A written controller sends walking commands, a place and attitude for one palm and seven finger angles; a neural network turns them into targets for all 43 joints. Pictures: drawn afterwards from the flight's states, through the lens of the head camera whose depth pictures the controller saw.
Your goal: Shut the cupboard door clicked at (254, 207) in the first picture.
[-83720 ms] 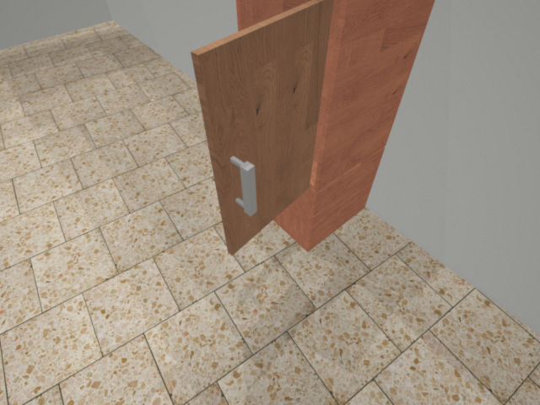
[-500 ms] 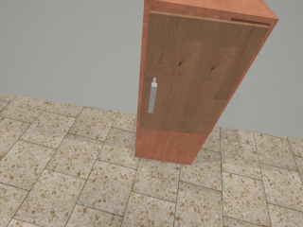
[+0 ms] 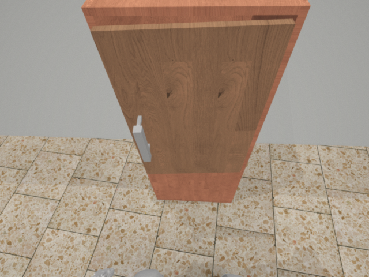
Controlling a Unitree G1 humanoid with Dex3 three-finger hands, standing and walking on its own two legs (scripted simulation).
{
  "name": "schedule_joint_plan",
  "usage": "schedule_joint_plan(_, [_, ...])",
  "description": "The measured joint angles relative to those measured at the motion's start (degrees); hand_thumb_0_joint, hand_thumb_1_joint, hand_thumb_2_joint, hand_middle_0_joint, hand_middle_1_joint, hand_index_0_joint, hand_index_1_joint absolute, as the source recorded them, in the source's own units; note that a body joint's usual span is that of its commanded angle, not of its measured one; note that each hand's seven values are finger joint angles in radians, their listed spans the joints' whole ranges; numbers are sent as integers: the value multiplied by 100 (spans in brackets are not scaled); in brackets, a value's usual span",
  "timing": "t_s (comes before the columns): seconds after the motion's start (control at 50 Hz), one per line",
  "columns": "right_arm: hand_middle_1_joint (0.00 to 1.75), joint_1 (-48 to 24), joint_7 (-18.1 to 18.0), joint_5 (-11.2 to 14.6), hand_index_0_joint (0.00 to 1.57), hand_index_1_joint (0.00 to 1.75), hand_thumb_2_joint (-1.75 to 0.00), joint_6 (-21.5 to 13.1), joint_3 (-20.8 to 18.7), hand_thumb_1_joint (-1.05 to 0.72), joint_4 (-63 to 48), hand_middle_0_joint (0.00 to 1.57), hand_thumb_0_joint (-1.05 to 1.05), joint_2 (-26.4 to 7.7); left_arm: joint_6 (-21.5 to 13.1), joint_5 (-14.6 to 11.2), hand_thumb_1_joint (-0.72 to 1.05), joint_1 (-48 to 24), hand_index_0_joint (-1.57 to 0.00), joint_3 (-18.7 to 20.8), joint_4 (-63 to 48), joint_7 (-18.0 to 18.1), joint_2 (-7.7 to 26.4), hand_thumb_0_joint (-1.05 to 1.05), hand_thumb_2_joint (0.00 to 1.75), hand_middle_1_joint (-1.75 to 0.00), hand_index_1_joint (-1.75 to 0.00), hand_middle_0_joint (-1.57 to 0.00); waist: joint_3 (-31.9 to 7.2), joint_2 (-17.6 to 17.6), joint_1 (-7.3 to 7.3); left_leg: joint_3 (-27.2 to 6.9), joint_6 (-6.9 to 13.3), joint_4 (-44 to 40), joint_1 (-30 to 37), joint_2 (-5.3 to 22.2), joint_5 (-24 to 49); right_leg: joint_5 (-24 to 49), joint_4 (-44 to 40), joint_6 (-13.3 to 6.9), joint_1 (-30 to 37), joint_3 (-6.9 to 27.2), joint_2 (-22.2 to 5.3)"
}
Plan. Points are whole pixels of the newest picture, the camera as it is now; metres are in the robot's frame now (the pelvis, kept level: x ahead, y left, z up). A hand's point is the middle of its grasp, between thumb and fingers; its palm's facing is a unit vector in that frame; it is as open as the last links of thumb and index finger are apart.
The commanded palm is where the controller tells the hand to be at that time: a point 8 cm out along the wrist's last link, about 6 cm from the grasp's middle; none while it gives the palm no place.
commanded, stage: come to a stop and stand still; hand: left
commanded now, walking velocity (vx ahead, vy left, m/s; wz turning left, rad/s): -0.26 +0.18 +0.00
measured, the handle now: (143, 139) +0.47 +0.14 -0.06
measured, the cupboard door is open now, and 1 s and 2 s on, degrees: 4 4 4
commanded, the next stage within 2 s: look again from close up in 0.90 s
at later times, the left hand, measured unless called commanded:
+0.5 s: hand out of the picture +0.01 +0.25 -0.18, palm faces +0.11 -0.97 -0.23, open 7.4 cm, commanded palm none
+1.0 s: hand out of the picture -0.02 +0.19 -0.17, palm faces +0.02 -0.99 -0.17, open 7.3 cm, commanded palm none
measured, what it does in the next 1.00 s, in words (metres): steps on the spot: left foot, then right foot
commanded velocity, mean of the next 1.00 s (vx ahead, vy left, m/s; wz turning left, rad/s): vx -0.02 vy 0.02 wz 0.00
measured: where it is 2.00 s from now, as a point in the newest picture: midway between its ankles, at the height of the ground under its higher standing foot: outside the picture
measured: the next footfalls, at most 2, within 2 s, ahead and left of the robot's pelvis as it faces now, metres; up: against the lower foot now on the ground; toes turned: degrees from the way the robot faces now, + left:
left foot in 0.34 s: +0.03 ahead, +0.15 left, +0.00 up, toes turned +3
right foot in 0.60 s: +0.00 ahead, -0.08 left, +0.00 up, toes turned +1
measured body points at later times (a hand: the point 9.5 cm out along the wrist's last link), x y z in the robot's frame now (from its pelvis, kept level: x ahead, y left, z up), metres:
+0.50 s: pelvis +0.00 +0.04 +0.01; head +0.02 +0.07 +0.45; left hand +0.01 +0.30 -0.16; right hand +0.10 -0.19 -0.13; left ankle -0.01 +0.15 -0.73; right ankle -0.02 -0.09 -0.70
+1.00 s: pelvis -0.02 +0.02 +0.01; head -0.01 +0.03 +0.46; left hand -0.02 +0.24 -0.15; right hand -0.06 -0.20 -0.14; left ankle -0.01 +0.15 -0.73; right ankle -0.04 -0.08 -0.73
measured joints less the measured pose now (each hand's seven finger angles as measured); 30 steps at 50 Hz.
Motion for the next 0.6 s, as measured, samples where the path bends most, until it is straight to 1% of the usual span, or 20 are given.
schedule_joint_plan(0.06, [30, -376, 34, -32, 20, 30, -90, 80, -30, -91, -178, 20, 1, -18, 51, -4, 92, 16, -20, 54, -33, 68, -19, 0, 89, -30, -30, -20, -50, -31, 123, -1, -37, 26, -348, -209, 239, 82, -259, -22, 155, -51, -3])
schedule_joint_plan(0.1, [30, -619, 62, -53, 20, 30, -90, 126, -54, -91, -304, 20, 1, -32, 78, 5, 92, 36, -20, 75, -50, 85, 1, 0, 89, -30, -30, -21, -62, -56, 199, -37, -65, 97, -524, -299, 378, 122, -364, -28, 221, -79, -5])
schedule_joint_plan(0.18, [30, -999, 117, -75, 20, 30, -90, 176, -86, -91, -547, 20, 0, -51, 126, 31, 91, 137, -20, 122, -84, 105, 89, 0, 89, -30, -30, -21, -101, -136, 318, -104, -89, -109, -594, -340, 511, 144, -417, 1, 256, -109, -58])
schedule_joint_plan(0.24, [30, -1163, 143, -66, 20, 30, -90, 152, -78, -91, -688, 20, 0, -39, 160, 62, 91, 243, -20, 152, -100, 93, 197, 0, 89, -30, -30, -21, -129, -241, 402, -138, -59, -679, -356, -296, 518, 125, -353, 57, 217, -93, -131])
schedule_joint_plan(0.28, [30, -1196, 152, -59, 20, 30, -90, 113, -52, -91, -757, 20, 0, -15, 180, 72, 91, 328, -20, 171, -96, 76, 283, 0, 89, -30, -30, -21, -159, -323, 434, -137, -31, -1273, -70, -257, 656, 94, -263, 116, 167, -80, -187])
schedule_joint_plan(0.32, [30, -1151, 164, -58, 20, 30, -90, 40, -11, -91, -792, 20, 0, 7, 208, 54, 91, 432, -20, 186, -63, 68, 366, 0, 89, -30, -30, -21, -215, -386, 446, -107, 9, -2210, 385, -201, 1241, 4, -63, 206, 82, -61, -231])
schedule_joint_plan(0.34, [30, -1086, 172, -68, 20, 30, -90, -11, 9, -91, -805, 20, 0, -8, 235, 34, 90, 492, -20, 187, -46, 65, 386, 1, 89, -30, -30, -20, -270, -350, 434, -128, 105, -2592, 582, -155, 1411, -69, 79, 259, 22, -86, -218])
schedule_joint_plan(0.36, [30, -1042, 162, -86, 20, 30, -90, -38, 25, -91, -773, 20, 0, 35, 276, 13, 90, 498, -20, 189, -10, 68, 440, 1, 89, -30, -30, -20, -258, -425, 435, -112, 200, -2605, 614, -207, 1334, -244, 228, 286, -8, -32, -249])
schedule_joint_plan(0.38, [30, -992, 148, -107, 20, 30, -90, -37, 65, -91, -733, 20, 0, 96, 320, -1, 90, 512, -20, 191, 15, 74, 499, 1, 89, -30, -30, -20, -241, -515, 458, -80, 273, -2592, 649, -258, 1286, -609, 419, 292, -35, 111, -230])
schedule_joint_plan(0.42, [30, -862, 103, -133, 20, 30, -90, -33, 154, -91, -656, 20, 0, 200, 402, -21, 91, 551, -20, 190, 60, 81, 576, 1, 89, -30, -30, -20, -247, -594, 476, -58, 354, -2708, 741, -295, 1325, -1182, 975, 291, -112, 387, -92])
schedule_joint_plan(0.46, [30, -738, 58, -134, 20, 30, -90, -23, 219, -91, -566, 20, 0, 271, 431, -38, 91, 587, -20, 178, 105, 64, 599, 1, 89, -30, -30, -20, -262, -580, 474, -66, 391, -2888, 825, -301, 1444, -1323, 1413, 285, -124, 555, 37])
schedule_joint_plan(0.48, [30, -684, 45, -130, 20, 30, -90, -21, 240, -91, -514, 20, 0, 297, 425, -45, 91, 608, -20, 167, 128, 54, 595, 1, 89, -30, -30, -20, -269, -561, 471, -66, 401, -2974, 862, -308, 1500, -1328, 1476, 287, -73, 592, 68])
schedule_joint_plan(0.5, [30, -635, 37, -123, 20, 30, -90, -22, 253, -91, -458, 20, 0, 321, 414, -49, 91, 631, -20, 153, 151, 42, 586, 1, 89, -30, -30, -20, -275, -543, 467, -60, 407, -3054, 895, -318, 1551, -1312, 1422, 289, 13, 606, 80])
schedule_joint_plan(0.54, [30, -545, 30, -102, 20, 30, -90, -37, 267, -91, -345, 20, 1, 359, 386, -58, 91, 680, -19, 111, 198, 27, 554, 1, 89, -30, -30, -20, -297, -507, 453, -30, 410, -3173, 936, -344, 1628, -1160, 1013, 297, 272, 599, 73])
schedule_joint_plan(0.58, [30, -452, 25, -67, 20, 30, -90, -56, 263, -91, -236, 20, 1, 389, 335, -63, 91, 743, -19, 64, 255, 23, 517, 1, 89, -30, -30, -20, -342, -494, 431, 21, 399, -3182, 917, -389, 1646, -654, 275, 281, 630, 622, 50])
schedule_joint_plan(0.6, [30, -404, 24, -42, 20, 30, -90, -68, 254, -91, -187, 20, 1, 409, 293, -62, 91, 789, -19, 41, 285, 26, 512, 1, 89, -30, -30, -20, -379, -537, 421, 75, 388, -3143, 881, -447, 1629, -381, -147, 245, 819, 699, 7])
